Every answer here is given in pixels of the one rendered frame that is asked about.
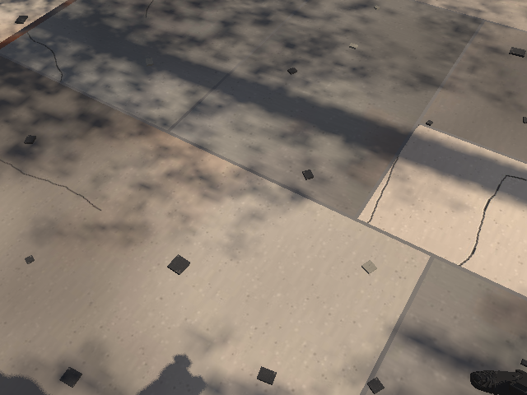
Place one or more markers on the robot right hand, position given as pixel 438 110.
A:
pixel 500 382

